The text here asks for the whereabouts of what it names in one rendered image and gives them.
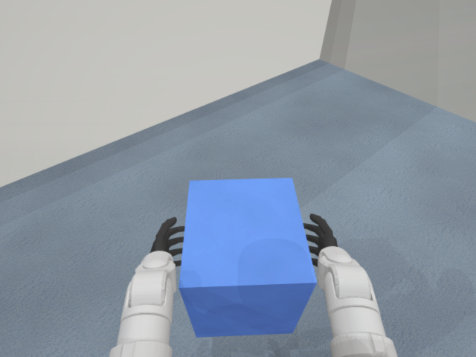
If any robot right hand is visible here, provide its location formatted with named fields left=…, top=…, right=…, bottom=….
left=303, top=213, right=338, bottom=267

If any carton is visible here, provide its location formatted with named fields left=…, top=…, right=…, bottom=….
left=179, top=178, right=317, bottom=338

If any robot left hand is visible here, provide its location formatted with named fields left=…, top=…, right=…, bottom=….
left=150, top=217, right=185, bottom=266

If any robot left forearm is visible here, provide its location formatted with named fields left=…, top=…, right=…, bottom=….
left=109, top=251, right=176, bottom=357

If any robot right forearm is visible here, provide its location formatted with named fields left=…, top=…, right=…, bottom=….
left=318, top=246, right=398, bottom=357

